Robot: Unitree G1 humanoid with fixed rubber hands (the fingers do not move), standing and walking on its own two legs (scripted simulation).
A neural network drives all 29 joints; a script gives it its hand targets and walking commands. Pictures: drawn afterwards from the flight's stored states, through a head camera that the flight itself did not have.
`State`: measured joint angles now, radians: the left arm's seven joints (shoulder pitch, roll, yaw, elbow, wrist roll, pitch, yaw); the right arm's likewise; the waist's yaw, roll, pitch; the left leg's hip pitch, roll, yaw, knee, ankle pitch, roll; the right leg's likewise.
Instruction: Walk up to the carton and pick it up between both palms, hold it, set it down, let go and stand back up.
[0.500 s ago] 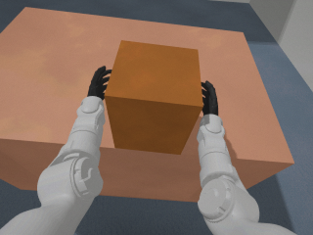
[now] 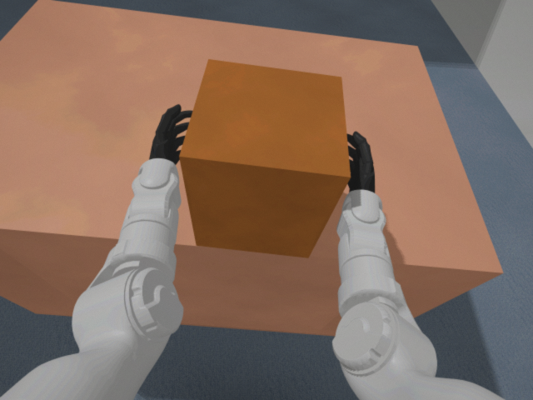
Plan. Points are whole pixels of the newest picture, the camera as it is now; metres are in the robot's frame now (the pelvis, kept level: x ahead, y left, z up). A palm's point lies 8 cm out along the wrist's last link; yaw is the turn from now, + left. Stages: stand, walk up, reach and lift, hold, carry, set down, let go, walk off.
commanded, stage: set down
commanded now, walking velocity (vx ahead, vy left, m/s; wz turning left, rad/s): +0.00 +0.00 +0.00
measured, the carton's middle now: (263, 167) +0.47 +0.02 +0.03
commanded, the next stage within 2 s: none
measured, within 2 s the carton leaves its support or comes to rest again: neither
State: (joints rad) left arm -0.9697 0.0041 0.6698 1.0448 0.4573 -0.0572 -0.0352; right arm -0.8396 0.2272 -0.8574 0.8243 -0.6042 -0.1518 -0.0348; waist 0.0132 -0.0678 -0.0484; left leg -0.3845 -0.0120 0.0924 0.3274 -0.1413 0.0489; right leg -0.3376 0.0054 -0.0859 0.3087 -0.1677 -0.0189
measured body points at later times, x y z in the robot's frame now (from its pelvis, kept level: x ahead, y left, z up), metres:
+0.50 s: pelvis +0.00 +0.00 +0.00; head +0.08 +0.03 +0.44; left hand +0.46 +0.17 +0.07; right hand +0.43 -0.13 +0.07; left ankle +0.00 +0.08 -0.75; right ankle -0.02 -0.10 -0.75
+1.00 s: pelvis -0.01 -0.01 -0.02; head +0.07 +0.04 +0.42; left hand +0.47 +0.19 +0.06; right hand +0.45 -0.14 +0.06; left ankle +0.00 +0.08 -0.75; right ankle -0.02 -0.10 -0.75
